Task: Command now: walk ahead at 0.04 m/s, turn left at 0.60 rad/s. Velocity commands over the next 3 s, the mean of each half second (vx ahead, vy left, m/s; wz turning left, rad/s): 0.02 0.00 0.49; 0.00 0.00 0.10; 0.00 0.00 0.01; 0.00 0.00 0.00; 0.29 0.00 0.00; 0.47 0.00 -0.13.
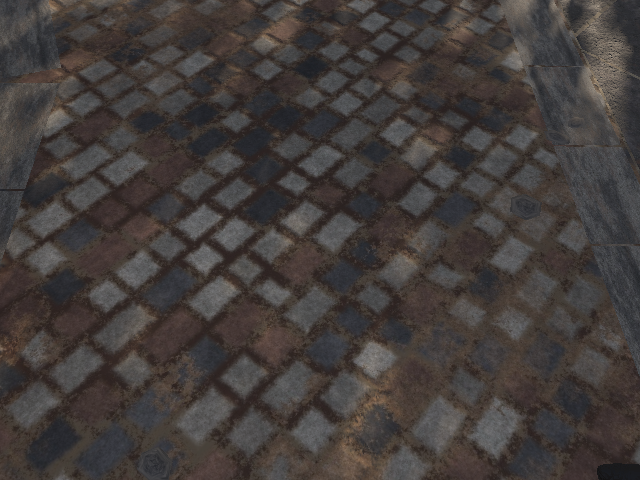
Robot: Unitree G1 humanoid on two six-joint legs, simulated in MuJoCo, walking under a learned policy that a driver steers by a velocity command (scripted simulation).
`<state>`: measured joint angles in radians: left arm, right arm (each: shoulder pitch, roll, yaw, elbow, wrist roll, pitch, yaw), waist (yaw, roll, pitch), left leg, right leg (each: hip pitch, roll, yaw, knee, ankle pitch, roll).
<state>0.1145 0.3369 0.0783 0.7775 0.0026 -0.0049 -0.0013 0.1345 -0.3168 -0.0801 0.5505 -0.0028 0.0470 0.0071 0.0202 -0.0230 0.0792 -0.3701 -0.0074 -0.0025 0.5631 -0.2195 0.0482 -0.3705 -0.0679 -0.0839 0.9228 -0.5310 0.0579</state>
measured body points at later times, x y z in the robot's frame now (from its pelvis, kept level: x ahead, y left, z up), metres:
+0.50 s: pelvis +0.02 -0.03 +0.01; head +0.05 -0.05 +0.46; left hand +0.08 +0.27 -0.09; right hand +0.25 -0.28 -0.09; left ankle -0.03 +0.10 -0.66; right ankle +0.06 -0.14 -0.73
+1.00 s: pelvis +0.01 +0.00 +0.01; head +0.01 +0.01 +0.46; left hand +0.03 +0.29 -0.12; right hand +0.19 -0.21 -0.11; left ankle -0.04 +0.11 -0.73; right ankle +0.06 -0.14 -0.73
